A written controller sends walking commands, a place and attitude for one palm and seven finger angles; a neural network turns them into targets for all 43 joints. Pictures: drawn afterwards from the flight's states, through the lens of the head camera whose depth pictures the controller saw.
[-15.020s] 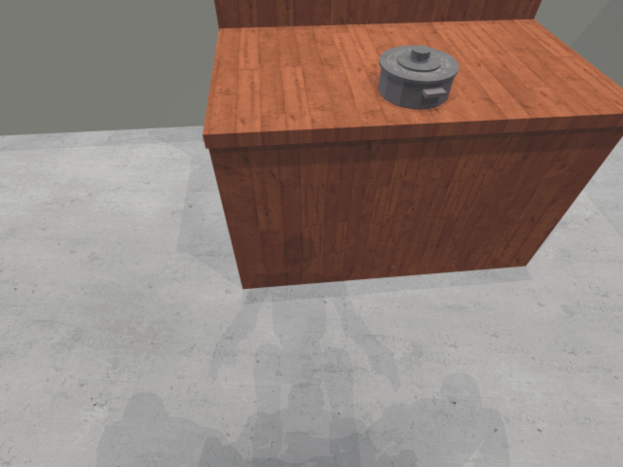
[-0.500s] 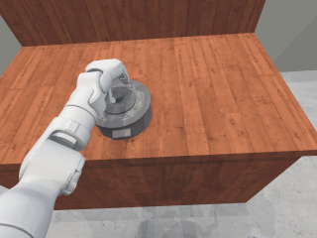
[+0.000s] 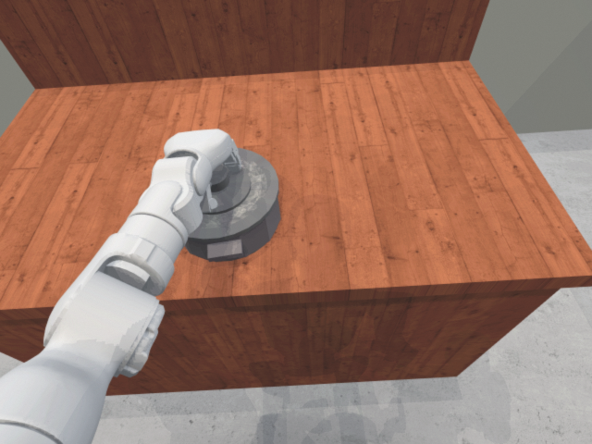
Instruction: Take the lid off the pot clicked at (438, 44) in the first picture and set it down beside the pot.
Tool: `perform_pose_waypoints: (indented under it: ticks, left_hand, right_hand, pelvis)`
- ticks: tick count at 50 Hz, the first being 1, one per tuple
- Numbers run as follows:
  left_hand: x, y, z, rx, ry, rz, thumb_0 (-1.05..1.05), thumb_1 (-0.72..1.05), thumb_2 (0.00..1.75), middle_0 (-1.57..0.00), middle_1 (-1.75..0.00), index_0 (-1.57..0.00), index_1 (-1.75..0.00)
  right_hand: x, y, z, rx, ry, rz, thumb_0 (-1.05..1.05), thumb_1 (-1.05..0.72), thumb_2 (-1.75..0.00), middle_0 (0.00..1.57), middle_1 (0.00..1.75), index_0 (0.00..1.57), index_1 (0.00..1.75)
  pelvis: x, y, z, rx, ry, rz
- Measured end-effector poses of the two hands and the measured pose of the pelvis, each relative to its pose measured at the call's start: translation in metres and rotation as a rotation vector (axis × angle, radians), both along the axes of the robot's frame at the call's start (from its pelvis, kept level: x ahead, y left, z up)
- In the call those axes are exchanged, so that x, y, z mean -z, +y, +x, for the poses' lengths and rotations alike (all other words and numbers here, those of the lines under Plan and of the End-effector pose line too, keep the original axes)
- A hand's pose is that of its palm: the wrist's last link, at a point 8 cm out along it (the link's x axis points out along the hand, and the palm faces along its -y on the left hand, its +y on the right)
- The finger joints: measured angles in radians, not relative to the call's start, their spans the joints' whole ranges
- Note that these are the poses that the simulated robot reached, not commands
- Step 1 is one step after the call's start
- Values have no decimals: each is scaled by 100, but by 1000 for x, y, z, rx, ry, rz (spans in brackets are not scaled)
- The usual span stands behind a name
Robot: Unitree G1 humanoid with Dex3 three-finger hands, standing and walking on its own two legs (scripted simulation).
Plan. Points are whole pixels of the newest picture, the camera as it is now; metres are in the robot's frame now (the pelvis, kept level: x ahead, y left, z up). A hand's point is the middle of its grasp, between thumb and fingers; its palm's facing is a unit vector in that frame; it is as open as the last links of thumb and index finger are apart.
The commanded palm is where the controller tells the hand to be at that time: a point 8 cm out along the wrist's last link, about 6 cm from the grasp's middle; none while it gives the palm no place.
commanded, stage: lower the open fingers around the knob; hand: left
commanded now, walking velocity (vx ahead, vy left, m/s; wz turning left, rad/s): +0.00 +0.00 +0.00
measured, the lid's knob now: (213, 177) +0.50 +0.11 +0.07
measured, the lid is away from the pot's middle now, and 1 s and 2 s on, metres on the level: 0.00 0.00 0.01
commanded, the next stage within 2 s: close the fingers and squeeze the knob in 0.18 s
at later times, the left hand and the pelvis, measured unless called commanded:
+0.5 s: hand (211, 186) +0.47 +0.10 +0.09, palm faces -0.36 -0.04 -0.93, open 10.0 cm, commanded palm +0.47 +0.11 +0.14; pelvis +0.00 +0.00 +0.00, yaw +0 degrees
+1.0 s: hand (209, 185) +0.47 +0.11 +0.09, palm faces -0.35 -0.03 -0.94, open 8.0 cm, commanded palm +0.47 +0.11 +0.14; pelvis +0.00 +0.00 +0.00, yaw +0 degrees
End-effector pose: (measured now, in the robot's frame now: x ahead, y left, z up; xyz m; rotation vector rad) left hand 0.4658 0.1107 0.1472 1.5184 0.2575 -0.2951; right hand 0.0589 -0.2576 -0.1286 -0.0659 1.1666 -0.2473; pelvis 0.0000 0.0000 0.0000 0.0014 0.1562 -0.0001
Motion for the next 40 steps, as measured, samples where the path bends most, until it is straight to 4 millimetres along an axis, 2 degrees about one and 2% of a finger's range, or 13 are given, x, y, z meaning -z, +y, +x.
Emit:
perform_pose_waypoints:
  ticks: [16,24,28,40]
  left_hand:
    - [0,-3,1,-6,8,8,0,-28,140,-83,-10,-83,-10]
    - [2,-4,-1,-3,9,-11,0,-16,119,-64,-46,-66,-48]
    - [2,-4,0,4,4,-20,0,-10,112,-59,-61,-61,-63]
    - [4,0,-1,-11,3,-13,0,3,104,-56,-85,-59,-87]
  right_hand:
    - [0,-7,-7,11,19,-18,1,-91,-90,20,30,20,30]
    - [1,-5,-9,16,21,-11,1,-91,-90,20,30,20,30]
    - [0,-4,-8,15,16,-12,1,-91,-90,20,30,20,30]
    - [0,-3,-1,8,5,-8,1,-91,-90,20,30,20,30]
  pelvis:
    - [1,-2,-1,-1,3,-2]
    - [0,-2,-1,2,-4,-1]
    - [0,-2,-1,4,-3,-2]
    - [0,-1,0,2,-3,-2]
